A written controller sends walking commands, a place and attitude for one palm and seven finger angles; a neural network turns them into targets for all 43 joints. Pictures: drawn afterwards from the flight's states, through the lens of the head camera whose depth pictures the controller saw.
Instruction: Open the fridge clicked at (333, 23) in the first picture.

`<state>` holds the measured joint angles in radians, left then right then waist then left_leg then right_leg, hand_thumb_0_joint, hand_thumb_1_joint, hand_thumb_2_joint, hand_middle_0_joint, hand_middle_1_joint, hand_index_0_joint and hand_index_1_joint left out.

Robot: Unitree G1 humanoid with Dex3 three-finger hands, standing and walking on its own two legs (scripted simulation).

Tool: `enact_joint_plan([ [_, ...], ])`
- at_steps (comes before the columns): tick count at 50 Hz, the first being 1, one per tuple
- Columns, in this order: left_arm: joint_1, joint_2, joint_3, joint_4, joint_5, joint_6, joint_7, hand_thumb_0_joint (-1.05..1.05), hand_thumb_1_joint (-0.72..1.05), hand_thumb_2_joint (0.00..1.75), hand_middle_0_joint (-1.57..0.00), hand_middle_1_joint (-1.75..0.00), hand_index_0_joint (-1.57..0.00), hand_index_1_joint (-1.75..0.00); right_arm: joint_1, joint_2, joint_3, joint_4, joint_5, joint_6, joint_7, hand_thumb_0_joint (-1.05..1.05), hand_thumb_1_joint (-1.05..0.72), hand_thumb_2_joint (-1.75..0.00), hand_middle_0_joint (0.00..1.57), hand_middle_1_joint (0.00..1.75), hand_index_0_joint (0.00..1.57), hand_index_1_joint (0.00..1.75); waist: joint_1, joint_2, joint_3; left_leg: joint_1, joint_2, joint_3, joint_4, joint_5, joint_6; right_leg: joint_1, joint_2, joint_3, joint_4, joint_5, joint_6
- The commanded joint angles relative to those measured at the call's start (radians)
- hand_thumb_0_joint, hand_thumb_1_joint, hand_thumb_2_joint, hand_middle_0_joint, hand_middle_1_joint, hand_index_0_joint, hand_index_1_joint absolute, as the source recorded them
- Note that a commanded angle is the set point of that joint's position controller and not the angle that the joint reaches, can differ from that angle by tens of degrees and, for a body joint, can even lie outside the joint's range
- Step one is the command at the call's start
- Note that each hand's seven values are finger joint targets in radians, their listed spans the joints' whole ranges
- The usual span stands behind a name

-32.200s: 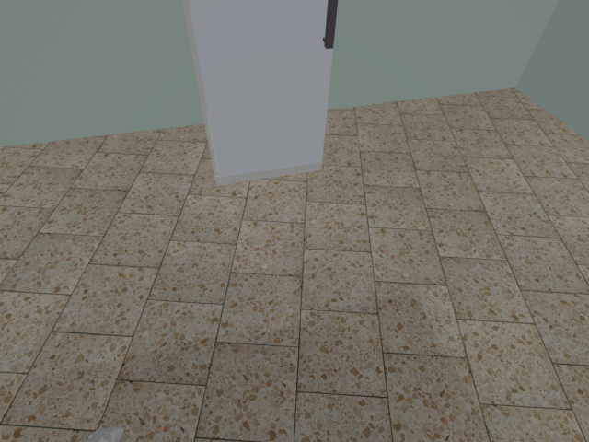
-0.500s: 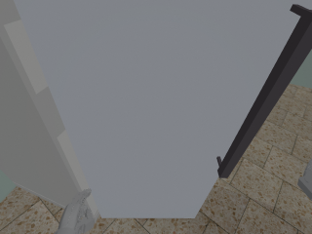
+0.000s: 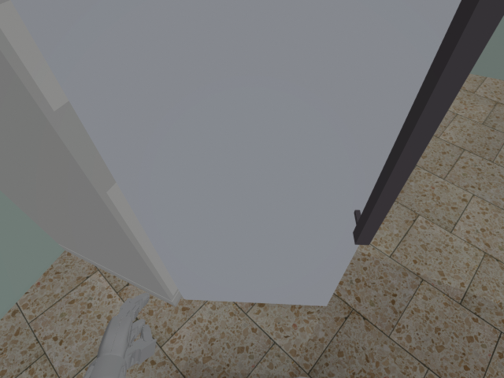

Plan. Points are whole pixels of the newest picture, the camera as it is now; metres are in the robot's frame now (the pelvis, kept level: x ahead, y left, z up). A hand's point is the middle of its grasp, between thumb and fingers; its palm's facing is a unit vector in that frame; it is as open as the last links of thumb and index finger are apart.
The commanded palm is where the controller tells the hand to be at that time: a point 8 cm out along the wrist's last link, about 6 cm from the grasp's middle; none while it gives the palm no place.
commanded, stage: step back with the hand held close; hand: right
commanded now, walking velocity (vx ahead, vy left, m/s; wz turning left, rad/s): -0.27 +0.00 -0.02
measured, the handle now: (401, 139) +0.41 -0.20 +0.17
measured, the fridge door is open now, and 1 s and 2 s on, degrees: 68 68 68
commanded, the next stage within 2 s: stop stepping back and stand still in 0.74 s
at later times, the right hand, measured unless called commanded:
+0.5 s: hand out of the picture +0.13 -0.30 +0.19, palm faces +0.48 +0.77 -0.42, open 7.4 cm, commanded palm +0.06 -0.32 +0.18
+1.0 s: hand out of the picture +0.03 -0.29 +0.18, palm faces +0.27 +0.85 -0.46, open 7.4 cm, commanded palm -0.03 -0.34 +0.18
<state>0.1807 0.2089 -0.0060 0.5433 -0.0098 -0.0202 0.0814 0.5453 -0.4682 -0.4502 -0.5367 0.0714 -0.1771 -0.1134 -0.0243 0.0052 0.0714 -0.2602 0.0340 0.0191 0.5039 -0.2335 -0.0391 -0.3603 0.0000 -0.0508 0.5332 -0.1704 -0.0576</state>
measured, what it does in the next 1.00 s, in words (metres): walks backwards: left foot, then right foot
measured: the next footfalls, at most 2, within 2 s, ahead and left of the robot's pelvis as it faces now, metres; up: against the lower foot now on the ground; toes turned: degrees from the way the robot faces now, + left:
left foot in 0.62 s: -0.15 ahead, +0.11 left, +0.00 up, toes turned +1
right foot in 0.74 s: +0.02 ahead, -0.09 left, +0.00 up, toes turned +2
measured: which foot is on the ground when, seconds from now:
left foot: down 0.00-0.32, up 0.34-0.60, down 0.62-0.74, up 0.76-1.00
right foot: down 0.00-0.62, up 0.64-0.72, down 0.74-1.00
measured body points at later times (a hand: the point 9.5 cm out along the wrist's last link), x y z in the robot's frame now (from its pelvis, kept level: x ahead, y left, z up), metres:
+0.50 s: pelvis -0.07 -0.02 +0.00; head -0.05 -0.06 +0.45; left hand +0.11 +0.21 -0.07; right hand +0.10 -0.34 +0.21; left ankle -0.14 +0.13 -0.68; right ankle +0.07 -0.08 -0.73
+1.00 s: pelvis -0.18 -0.05 +0.01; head -0.17 -0.09 +0.46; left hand -0.03 +0.20 -0.04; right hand +0.01 -0.33 +0.21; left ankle -0.21 +0.08 -0.69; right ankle -0.03 -0.09 -0.73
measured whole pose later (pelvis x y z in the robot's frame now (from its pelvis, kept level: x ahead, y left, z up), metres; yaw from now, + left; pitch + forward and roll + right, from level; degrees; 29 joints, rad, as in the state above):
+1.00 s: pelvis -0.18 -0.05 +0.01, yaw +2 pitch -1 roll +5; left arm 0.22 0.17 0.01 0.58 0.01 -0.10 0.04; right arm 0.63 -0.50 -0.44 -0.64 0.07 -0.20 -0.11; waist 0.04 0.02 0.02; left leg -0.30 -0.09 0.04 0.76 -0.50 0.02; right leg -0.38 0.00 -0.01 0.33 -0.03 -0.07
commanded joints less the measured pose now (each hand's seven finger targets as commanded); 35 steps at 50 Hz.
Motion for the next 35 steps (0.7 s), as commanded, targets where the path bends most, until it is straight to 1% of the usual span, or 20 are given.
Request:
enact_joint_plan([
  [1,-0.088,0.159,0.052,-0.152,-0.002,-0.085,0.011,0.00,0.90,0.90,-0.20,-0.30,-0.20,-0.30,-0.017,-0.102,-0.115,-0.150,-0.009,-0.066,-0.026,0.00,-0.90,-0.90,0.20,0.30,0.20,0.30,-0.003,-0.163,-0.170,0.215,-0.051,-0.012,0.104,0.038,0.021,-0.196,-0.171,0.232,-0.274,-0.363,-0.050],
  [5,-0.078,0.160,0.058,-0.141,0.003,-0.103,0.007,0.00,0.90,0.90,-0.20,-0.30,-0.20,-0.30,-0.049,-0.117,-0.114,-0.170,-0.019,-0.076,-0.026,0.00,-0.90,-0.90,0.20,0.30,0.20,0.30,0.005,-0.059,-0.145,0.097,-0.022,-0.072,-0.022,-0.093,0.038,-0.170,-0.112,0.183,-0.178,-0.419,-0.024],
  [9,-0.054,0.135,0.054,-0.106,0.013,-0.109,0.005,0.00,0.90,0.90,-0.20,-0.30,-0.20,-0.30,-0.103,-0.119,-0.078,-0.192,-0.022,-0.094,-0.042,0.00,-0.90,-0.90,0.20,0.30,0.20,0.30,0.021,0.091,-0.109,-0.238,0.115,-0.186,-0.248,-0.366,0.111,0.062,-0.017,0.085,0.094,-0.274,0.039],
  [12,-0.041,0.125,0.045,-0.077,0.020,-0.111,0.007,0.00,0.90,0.90,-0.20,-0.30,-0.20,-0.30,-0.158,-0.131,-0.069,-0.201,-0.025,-0.100,-0.063,0.00,-0.90,-0.90,0.20,0.30,0.20,0.30,0.035,0.113,-0.122,-0.304,0.176,-0.181,-0.234,-0.216,0.133,0.149,0.002,0.067,0.183,-0.173,0.048],
  [14,-0.054,0.137,0.044,-0.082,0.017,-0.117,0.012,0.00,0.90,0.90,-0.20,-0.30,-0.20,-0.30,-0.175,-0.142,-0.081,-0.221,-0.023,-0.108,-0.067,0.00,-0.90,-0.90,0.20,0.30,0.20,0.30,0.037,-0.004,-0.110,-0.286,0.087,-0.092,-0.132,-0.196,0.083,0.134,-0.034,0.135,0.017,-0.197,0.032],
  [15,-0.078,0.155,0.047,-0.096,0.019,-0.124,0.021,0.00,0.90,0.90,-0.20,-0.30,-0.20,-0.30,-0.170,-0.156,-0.100,-0.238,-0.020,-0.113,-0.065,0.00,-0.90,-0.90,0.20,0.30,0.20,0.30,0.033,-0.163,-0.099,-0.223,-0.001,-0.037,-0.028,-0.203,0.046,0.060,-0.095,0.234,-0.159,-0.279,0.010],
  [16,-0.093,0.169,0.049,-0.106,0.017,-0.138,0.023,0.00,0.90,0.90,-0.20,-0.30,-0.20,-0.30,-0.149,-0.138,-0.109,-0.255,-0.027,-0.121,-0.061,0.00,-0.90,-0.90,0.20,0.30,0.20,0.30,0.018,-0.345,-0.138,-0.024,-0.094,0.006,0.224,-0.178,0.020,-0.120,-0.214,0.419,-0.363,-0.494,-0.035],
  [17,-0.094,0.162,0.055,-0.104,0.027,-0.147,0.018,0.00,0.90,0.90,-0.20,-0.30,-0.20,-0.30,-0.167,-0.138,-0.124,-0.264,-0.045,-0.130,-0.057,0.00,-0.90,-0.90,0.20,0.30,0.20,0.30,0.014,-0.403,-0.157,0.101,-0.138,-0.018,0.461,-0.177,0.019,-0.261,-0.293,0.528,-0.468,-0.648,-0.086],
  [19,-0.075,0.149,0.076,-0.087,0.034,-0.145,0.001,0.00,0.90,0.90,-0.20,-0.30,-0.20,-0.30,-0.152,-0.161,-0.164,-0.231,-0.046,-0.140,-0.051,0.00,-0.90,-0.90,0.20,0.30,0.20,0.30,0.011,-0.296,-0.158,0.118,-0.142,-0.048,0.614,-0.208,0.031,-0.308,-0.307,0.477,-0.458,-0.589,-0.112],
  [21,-0.065,0.138,0.081,-0.087,0.030,-0.152,-0.017,0.00,0.90,0.90,-0.20,-0.30,-0.20,-0.30,-0.056,-0.137,-0.157,-0.214,-0.033,-0.143,-0.046,0.00,-0.90,-0.90,0.20,0.30,0.20,0.30,-0.003,-0.209,-0.184,0.045,-0.125,-0.034,0.468,-0.248,0.040,-0.157,-0.255,0.393,-0.358,-0.401,-0.104],
  [24,-0.052,0.125,0.072,-0.068,0.019,-0.150,-0.037,0.00,0.90,0.90,-0.20,-0.30,-0.20,-0.30,0.032,-0.100,-0.100,-0.233,0.001,-0.129,-0.037,0.00,-0.90,-0.90,0.20,0.30,0.20,0.30,-0.002,-0.236,-0.240,0.011,-0.147,0.036,0.224,-0.316,0.061,0.025,-0.196,0.310,-0.376,-0.338,-0.023],
  [26,-0.043,0.119,0.064,-0.054,0.026,-0.152,-0.036,0.00,0.90,0.90,-0.20,-0.30,-0.20,-0.30,0.017,-0.097,-0.081,-0.231,0.018,-0.128,-0.033,0.00,-0.90,-0.90,0.20,0.30,0.20,0.30,0.006,-0.259,-0.270,0.042,-0.123,0.017,0.001,-0.311,0.073,0.110,-0.205,0.298,-0.363,-0.231,0.018],
  [28,-0.022,0.115,0.065,-0.025,0.031,-0.139,-0.031,0.00,0.90,0.90,-0.20,-0.30,-0.20,-0.30,-0.040,-0.122,-0.079,-0.218,0.016,-0.135,-0.029,0.00,-0.90,-0.90,0.20,0.30,0.20,0.30,0.013,-0.191,-0.285,0.057,-0.062,-0.028,-0.258,-0.178,0.090,0.195,-0.175,0.219,-0.249,-0.072,0.086],
  [29,0.002,0.109,0.065,-0.009,0.030,-0.124,-0.028,0.00,0.90,0.90,-0.20,-0.30,-0.20,-0.30,-0.063,-0.151,-0.088,-0.205,0.009,-0.140,-0.029,0.00,-0.90,-0.90,0.20,0.30,0.20,0.30,0.024,-0.063,-0.287,-0.037,0.045,-0.121,-0.338,-0.087,0.118,0.284,-0.129,0.140,-0.053,0.037,0.089],
  [30,0.005,0.093,0.058,0.007,0.029,-0.112,-0.024,0.00,0.90,0.90,-0.20,-0.30,-0.20,-0.30,-0.086,-0.187,-0.107,-0.211,0.001,-0.141,-0.037,0.00,-0.90,-0.90,0.20,0.30,0.20,0.30,0.030,0.055,-0.287,-0.123,0.182,-0.212,-0.348,0.086,0.148,0.296,-0.085,0.100,0.127,0.015,0.087],
  [31,-0.041,0.083,0.045,-0.016,0.026,-0.108,-0.014,0.00,0.90,0.90,-0.20,-0.30,-0.20,-0.30,-0.127,-0.205,-0.108,-0.202,0.005,-0.144,-0.040,0.00,-0.90,-0.90,0.20,0.30,0.20,0.30,0.027,0.146,-0.234,-0.164,0.272,-0.227,-0.313,0.318,0.171,0.224,-0.034,0.067,0.280,-0.110,0.089],
  [32,-0.091,0.081,0.032,-0.041,0.027,-0.122,-0.004,0.00,0.90,0.90,-0.20,-0.30,-0.20,-0.30,-0.183,-0.234,-0.127,-0.193,-0.002,-0.149,-0.042,0.00,-0.90,-0.90,0.20,0.30,0.20,0.30,0.012,0.159,-0.190,-0.143,0.270,-0.153,-0.253,0.500,0.163,0.140,-0.009,0.029,0.354,-0.184,0.089],
  [33,-0.087,0.099,0.050,-0.022,0.006,-0.134,0.000,0.00,0.90,0.90,-0.20,-0.30,-0.20,-0.30,-0.227,-0.180,-0.071,-0.176,-0.002,-0.145,-0.024,0.00,-0.90,-0.90,0.20,0.30,0.20,0.30,0.017,0.250,-0.187,-0.126,0.234,-0.101,-0.196,0.459,0.155,0.097,0.003,0.066,0.374,-0.181,0.080],
  [34,-0.101,0.111,0.051,-0.045,0.007,-0.134,0.005,0.00,0.90,0.90,-0.20,-0.30,-0.20,-0.30,-0.180,-0.189,-0.094,-0.142,-0.006,-0.127,-0.018,0.00,-0.90,-0.90,0.20,0.30,0.20,0.30,0.013,0.289,-0.130,-0.100,0.204,-0.104,-0.151,0.525,0.148,0.075,-0.010,0.070,0.273,-0.129,0.070],
  [35,-0.132,0.114,0.035,-0.064,0.011,-0.124,0.011,0.00,0.90,0.90,-0.20,-0.30,-0.20,-0.30,-0.205,-0.196,-0.100,-0.142,-0.006,-0.112,-0.012,0.00,-0.90,-0.90,0.20,0.30,0.20,0.30,0.023,0.202,-0.100,-0.066,0.157,-0.065,-0.061,0.596,0.113,0.070,-0.013,0.048,0.104,0.007,0.070],
])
